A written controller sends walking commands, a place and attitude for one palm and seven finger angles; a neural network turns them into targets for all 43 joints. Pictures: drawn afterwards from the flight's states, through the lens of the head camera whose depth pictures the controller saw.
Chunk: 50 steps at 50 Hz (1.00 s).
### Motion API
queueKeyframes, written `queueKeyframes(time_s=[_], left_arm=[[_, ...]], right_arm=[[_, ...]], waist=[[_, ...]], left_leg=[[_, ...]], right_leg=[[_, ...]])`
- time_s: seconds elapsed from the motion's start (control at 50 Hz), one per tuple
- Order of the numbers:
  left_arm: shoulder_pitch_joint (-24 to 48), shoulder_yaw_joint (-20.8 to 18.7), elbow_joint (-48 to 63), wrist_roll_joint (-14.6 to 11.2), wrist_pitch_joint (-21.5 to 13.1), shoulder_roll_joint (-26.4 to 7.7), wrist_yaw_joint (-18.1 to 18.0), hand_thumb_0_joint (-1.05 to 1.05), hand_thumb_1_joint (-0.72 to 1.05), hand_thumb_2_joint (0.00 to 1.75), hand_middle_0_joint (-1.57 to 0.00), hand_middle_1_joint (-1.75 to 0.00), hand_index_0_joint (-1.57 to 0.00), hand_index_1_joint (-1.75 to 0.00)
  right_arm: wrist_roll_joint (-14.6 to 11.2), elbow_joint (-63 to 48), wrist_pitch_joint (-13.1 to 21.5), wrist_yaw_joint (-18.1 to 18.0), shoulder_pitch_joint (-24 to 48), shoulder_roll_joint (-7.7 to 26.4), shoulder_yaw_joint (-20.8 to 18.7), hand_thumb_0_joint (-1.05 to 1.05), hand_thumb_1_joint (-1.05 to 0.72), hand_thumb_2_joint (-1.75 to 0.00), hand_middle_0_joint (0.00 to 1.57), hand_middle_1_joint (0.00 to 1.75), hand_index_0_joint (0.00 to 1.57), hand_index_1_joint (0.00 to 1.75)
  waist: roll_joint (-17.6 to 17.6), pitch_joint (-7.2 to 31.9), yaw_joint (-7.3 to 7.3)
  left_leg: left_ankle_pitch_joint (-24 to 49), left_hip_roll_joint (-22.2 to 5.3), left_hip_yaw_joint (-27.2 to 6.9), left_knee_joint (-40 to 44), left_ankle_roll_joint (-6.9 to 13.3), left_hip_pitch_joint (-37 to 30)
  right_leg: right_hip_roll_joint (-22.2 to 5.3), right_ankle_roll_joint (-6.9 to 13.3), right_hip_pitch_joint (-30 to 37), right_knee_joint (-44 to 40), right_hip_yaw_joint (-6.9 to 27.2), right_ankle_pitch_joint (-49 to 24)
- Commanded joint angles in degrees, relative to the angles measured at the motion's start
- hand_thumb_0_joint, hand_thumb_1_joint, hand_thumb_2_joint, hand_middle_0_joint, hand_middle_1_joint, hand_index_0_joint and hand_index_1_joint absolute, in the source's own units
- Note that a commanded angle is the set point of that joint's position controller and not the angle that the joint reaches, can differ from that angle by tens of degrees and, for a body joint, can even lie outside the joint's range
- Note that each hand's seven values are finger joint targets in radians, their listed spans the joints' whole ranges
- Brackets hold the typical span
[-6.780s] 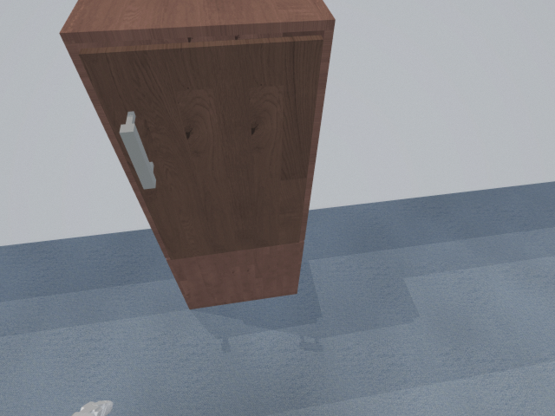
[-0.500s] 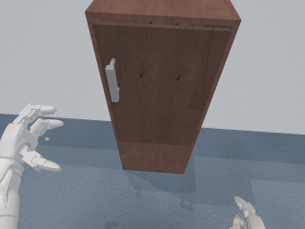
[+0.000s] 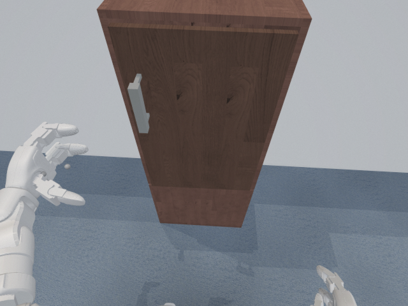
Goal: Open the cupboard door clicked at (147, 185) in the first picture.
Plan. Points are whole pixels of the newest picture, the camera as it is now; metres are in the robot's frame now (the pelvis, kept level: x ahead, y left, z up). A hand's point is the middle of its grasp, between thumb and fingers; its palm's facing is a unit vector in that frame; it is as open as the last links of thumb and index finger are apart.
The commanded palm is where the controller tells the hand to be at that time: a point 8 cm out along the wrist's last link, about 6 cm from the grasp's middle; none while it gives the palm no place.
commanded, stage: move the hooked fingers beside the handle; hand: left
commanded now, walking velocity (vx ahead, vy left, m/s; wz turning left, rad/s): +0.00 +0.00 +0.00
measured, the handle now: (141, 104) +0.54 +0.18 +0.08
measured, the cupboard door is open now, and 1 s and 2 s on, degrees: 1 1 1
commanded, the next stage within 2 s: none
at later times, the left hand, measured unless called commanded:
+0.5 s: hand (83, 145) +0.39 +0.27 +0.10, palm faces +0.01 -1.00 +0.01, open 14.0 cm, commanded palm +0.37 +0.31 +0.10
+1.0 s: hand (102, 125) +0.45 +0.25 +0.10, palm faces +0.01 -1.00 +0.01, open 14.0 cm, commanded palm +0.44 +0.30 +0.09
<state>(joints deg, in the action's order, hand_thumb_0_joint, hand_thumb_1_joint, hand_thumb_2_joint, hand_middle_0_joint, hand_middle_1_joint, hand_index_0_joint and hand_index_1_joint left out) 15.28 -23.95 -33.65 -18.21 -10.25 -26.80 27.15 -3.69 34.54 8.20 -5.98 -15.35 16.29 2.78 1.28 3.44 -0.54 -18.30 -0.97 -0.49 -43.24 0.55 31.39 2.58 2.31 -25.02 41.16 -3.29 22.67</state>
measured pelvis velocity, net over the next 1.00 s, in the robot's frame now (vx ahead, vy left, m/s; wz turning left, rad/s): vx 0.00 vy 0.02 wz -0.02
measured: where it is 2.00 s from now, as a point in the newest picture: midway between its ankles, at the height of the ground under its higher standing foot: outside the picture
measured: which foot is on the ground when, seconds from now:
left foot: down 0.00-1.00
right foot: down 0.00-1.00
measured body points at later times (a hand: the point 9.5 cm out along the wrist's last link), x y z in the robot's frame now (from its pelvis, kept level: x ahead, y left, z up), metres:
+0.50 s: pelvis +0.01 +0.01 +0.00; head +0.05 +0.02 +0.45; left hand +0.38 +0.32 +0.10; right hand +0.11 -0.25 -0.10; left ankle +0.04 +0.11 -0.71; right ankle -0.02 -0.09 -0.71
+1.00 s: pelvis +0.00 +0.02 -0.01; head +0.07 +0.04 +0.43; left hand +0.44 +0.30 +0.10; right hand +0.05 -0.25 -0.12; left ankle +0.04 +0.11 -0.71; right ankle -0.02 -0.09 -0.71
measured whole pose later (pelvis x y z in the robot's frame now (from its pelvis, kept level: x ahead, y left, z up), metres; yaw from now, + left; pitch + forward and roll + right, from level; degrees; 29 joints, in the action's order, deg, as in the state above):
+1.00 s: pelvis +0.00 +0.02 -0.01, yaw -1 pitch +12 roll -2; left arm 41.1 -21.8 -58.4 -11.2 -16.9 -29.3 20.3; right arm -2.4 36.3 0.2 -3.3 -20.4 16.0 2.3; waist 0.4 4.3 -5.0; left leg -20.0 -1.0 0.7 -48.0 2.0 40.5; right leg 2.4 0.9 -34.0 45.0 -2.1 23.5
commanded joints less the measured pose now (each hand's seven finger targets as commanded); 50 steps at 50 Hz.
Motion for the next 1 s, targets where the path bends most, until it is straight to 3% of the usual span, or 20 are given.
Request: queueKeyframes(time_s=[0.0, 0.04, 0.1, 0.16, 0.2, 0.26, 0.3, 0.34, 0.38, 0.48, 0.56, 0.6, 0.68, 0.7, 0.74, 0.78, 0.86, 0.92, 0.96, 0.98], left_arm=[[16.24, -5.56, 12.1, -1.26, -4.81, -17.76, -0.09, 0.0, -0.5, 0.3, -0.3, -1.2, -0.3, -1.2], [16.06, -5.79, 11.03, -1.21, -4.82, -17.77, -0.21, 0.0, -0.5, 0.3, -0.3, -1.2, -0.3, -1.2], [16.73, -6.38, 8.12, -1.39, -4.51, -18.47, -0.3, 0.0, -0.5, 0.3, -0.3, -1.2, -0.3, -1.2], [18.88, -6.03, 7.72, -0.76, -4.59, -18.42, -0.47, 0.0, -0.5, 0.3, -0.3, -1.2, -0.3, -1.2], [23.3, -3.69, 8.7, -0.69, -5.37, -16.78, -0.66, 0.0, -0.5, 0.3, -0.3, -1.2, -0.3, -1.2], [24.18, -4.42, 8.47, 0.07, -6.49, -17.63, -1.04, 0.0, -0.5, 0.3, -0.3, -1.2, -0.3, -1.2], [25.21, -2.79, 8.16, 0.01, -6.67, -16.06, -1.26, 0.0, -0.5, 0.3, -0.3, -1.2, -0.3, -1.2], [26.94, -3.41, 5.2, 0.61, -6.39, -16.93, -1.6, 0.0, -0.5, 0.3, -0.3, -1.2, -0.3, -1.2], [27.89, -1.66, 5.38, 1.01, -6.28, -15.09, -1.99, 0.0, -0.5, 0.3, -0.3, -1.2, -0.3, -1.2], [30.89, -3.21, 2.12, 2.22, -6.48, -17.35, -3.58, 0.0, -0.5, 0.3, -0.3, -1.2, -0.3, -1.2], [34.89, 0.28, 0.88, 2.88, -7.07, -14.04, -4.24, 0.0, -0.5, 0.3, -0.3, -1.2, -0.3, -1.2], [36.38, -0.94, -1.21, 2.88, -7.31, -15.69, -4.74, 0.0, -0.5, 0.3, -0.3, -1.2, -0.3, -1.2], [39.56, 0.26, -1.99, 3.99, -8.22, -15.04, -5.19, 0.0, -0.5, 0.3, -0.3, -1.2, -0.3, -1.2], [39.05, -1.11, -2.38, 3.86, -8.5, -16.32, -5.48, 0.0, -0.5, 0.3, -0.3, -1.2, -0.3, -1.2], [41.88, 0.43, -4.35, 4.32, -8.65, -15.37, -5.49, 0.0, -0.5, 0.3, -0.3, -1.2, -0.3, -1.2], [42.76, -0.48, -5.92, 4.66, -8.89, -16.58, -5.72, 0.0, -0.5, 0.3, -0.3, -1.2, -0.3, -1.2], [48.57, 0.61, -10.39, 5.53, -9.5, -16.74, -6.21, 0.0, -0.5, 0.3, -0.3, -1.2, -0.3, -1.2], [50.18, -0.67, -12.42, 6.25, -10.64, -18.66, -6.64, 0.0, -0.5, 0.3, -0.3, -1.2, -0.3, -1.2], [52.74, 1.08, -14.4, 6.53, -10.67, -17.21, -6.65, 0.0, -0.5, 0.3, -0.3, -1.2, -0.3, -1.2], [53.61, 0.26, -15.9, 6.88, -10.76, -18.69, -6.73, 0.0, -0.5, 0.3, -0.3, -1.2, -0.3, -1.2]], right_arm=[[0.01, -8.19, 2.46, -0.07, 0.42, 7.93, -3.86, 0.0, -0.9, -0.9, 0.2, 0.3, 0.2, 0.3], [-0.06, -8.11, 2.0, 0.19, -0.05, 8.02, -3.94, 0.0, -0.9, -0.9, 0.2, 0.3, 0.2, 0.3], [-0.08, -8.15, 1.13, 0.29, -0.72, 8.44, -4.1, 0.0, -0.9, -0.9, 0.2, 0.3, 0.2, 0.3], [-0.17, -8.0, 0.59, 0.37, -1.44, 8.46, -4.31, 0.0, -0.9, -0.9, 0.2, 0.3, 0.2, 0.3], [-0.14, -7.88, 0.26, 0.33, -1.8, 8.43, -4.33, 0.0, -0.9, -0.9, 0.2, 0.3, 0.2, 0.3], [0.04, -7.18, -0.11, 0.45, -2.53, 8.48, -4.54, 0.0, -0.9, -0.9, 0.2, 0.3, 0.2, 0.3], [0.06, -7.22, -0.48, 0.4, -2.88, 8.5, -4.61, 0.0, -0.9, -0.9, 0.2, 0.3, 0.2, 0.3], [0.1, -6.47, -0.86, 0.45, -3.32, 8.7, -4.58, 0.0, -0.9, -0.9, 0.2, 0.3, 0.2, 0.3], [0.15, -6.58, -1.07, 0.63, -3.29, 8.45, -4.52, 0.0, -0.9, -0.9, 0.2, 0.3, 0.2, 0.3], [0.45, -6.3, -2.19, 0.85, -4.28, 8.77, -4.55, 0.0, -0.9, -0.9, 0.2, 0.3, 0.2, 0.3], [0.44, -6.31, -2.8, 1.29, -4.78, 8.62, -4.48, 0.0, -0.9, -0.9, 0.2, 0.3, 0.2, 0.3], [0.65, -5.96, -3.27, 1.21, -5.37, 9.07, -4.41, 0.0, -0.9, -0.9, 0.2, 0.3, 0.2, 0.3], [0.79, -5.88, -3.79, 1.68, -5.88, 9.03, -4.53, 0.0, -0.9, -0.9, 0.2, 0.3, 0.2, 0.3], [0.92, -5.76, -4.06, 1.68, -6.36, 9.19, -4.64, 0.0, -0.9, -0.9, 0.2, 0.3, 0.2, 0.3], [0.75, -5.03, -4.58, 1.73, -6.86, 9.12, -4.53, 0.0, -0.9, -0.9, 0.2, 0.3, 0.2, 0.3], [0.88, -4.77, -4.97, 1.82, -7.26, 9.38, -4.62, 0.0, -0.9, -0.9, 0.2, 0.3, 0.2, 0.3], [1.01, -3.65, -5.64, 1.78, -8.35, 9.64, -4.49, 0.0, -0.9, -0.9, 0.2, 0.3, 0.2, 0.3], [1.31, -3.28, -6.08, 1.86, -9.44, 9.94, -4.54, 0.0, -0.9, -0.9, 0.2, 0.3, 0.2, 0.3], [1.36, -2.77, -6.32, 2.03, -9.81, 9.75, -4.38, 0.0, -0.9, -0.9, 0.2, 0.3, 0.2, 0.3], [1.45, -2.39, -6.53, 2.02, -10.36, 10.05, -4.43, 0.0, -0.9, -0.9, 0.2, 0.3, 0.2, 0.3]], waist=[[3.52, 17.47, 0.46], [3.52, 16.81, 0.02], [0.53, 14.45, 0.03], [2.84, 15.64, -0.46], [1.57, 15.41, -1.57], [5.21, 17.93, -1.24], [3.01, 17.88, -1.76], [3.24, 17.12, -1.87], [5.06, 17.57, -1.91], [3.47, 17.91, -1.97], [4.92, 18.04, -2.98], [3.08, 18.03, -2.87], [5.67, 20.42, -3.01], [4.71, 21.38, -2.63], [4.24, 20.07, -4.07], [4.7, 19.96, -3.75], [4.88, 18.44, -5.14], [4.43, 21.72, -5.08], [5.71, 20.5, -6.07], [4.7, 20.26, -6.19]], left_leg=[[13.12, 1.39, -0.2, 3.76, 2.2, -12.68], [13.58, 1.34, 0.11, 3.72, 2.24, -12.35], [12.31, 1.22, 0.0, 3.89, 2.27, -10.05], [12.02, 1.25, 0.22, 3.83, 2.26, -10.87], [12.17, 1.11, 0.01, 3.58, 2.43, -11.2], [13.31, 1.01, -0.39, 3.62, 2.17, -13.49], [13.65, 0.82, -0.56, 3.42, 2.3, -13.7], [12.81, 0.72, -0.99, 3.63, 2.1, -13.12], [13.34, 0.7, -1.13, 3.77, 1.99, -14.46], [13.45, 0.35, -1.54, 3.52, 1.77, -13.51], [13.57, 0.08, -2.08, 3.05, 1.53, -15.06], [13.4, 0.13, -2.28, 2.77, 1.63, -13.81], [14.08, -0.06, -2.72, 2.47, 1.24, -15.54], [15.48, -0.04, -2.75, 2.04, 1.31, -15.47], [15.39, -0.24, -2.55, 1.74, 1.36, -14.83], [14.36, -0.28, -2.77, 1.72, 1.23, -14.24], [11.84, -0.36, -3.06, 1.35, 1.33, -12.84], [13.03, -0.45, -3.3, 0.64, 1.34, -13.3], [11.6, -0.39, -2.84, 0.2, 1.44, -12.34], [10.75, -0.51, -3.16, 0.08, 1.41, -11.4]], right_leg=[[-1.25, -1.31, 3.09, -5.73, 3.83, -19.15], [-1.07, -1.59, 1.99, -5.57, 3.61, -20.55], [-0.96, -1.6, 1.8, -5.67, 3.63, -19.42], [-0.85, -1.72, 0.32, -5.59, 3.66, -18.93], [-0.73, -1.59, -0.04, -5.39, 3.43, -18.65], [-0.44, -1.17, -1.14, -4.86, 2.95, -18.25], [-0.26, -1.11, -1.34, -4.71, 2.62, -18.09], [-0.17, -1.08, -2.63, -4.64, 2.35, -16.9], [-0.28, -0.97, -3.57, -4.61, 2.09, -16.67], [-0.12, -0.91, -4.09, -3.96, 1.86, -16.07], [0.12, -0.83, -6.97, -3.57, 1.57, -14.77], [0.15, -0.61, -6.21, -3.33, 1.57, -14.75], [0.12, -0.6, -7.68, -2.68, 1.47, -14.22], [0.24, -0.35, -6.53, -2.44, 1.5, -15.35], [0.26, -0.76, -8.14, -2.49, 1.52, -15.56], [0.26, -0.64, -8.67, -2.29, 1.41, -14.51], [0.25, -0.77, -11.3, -2.2, 1.56, -12.19], [0.34, -0.74, -10.74, -1.44, 1.74, -12.9], [0.31, -1.0, -12.27, -1.56, 1.91, -12.08], [0.34, -0.95, -12.62, -1.32, 1.79, -11.18]])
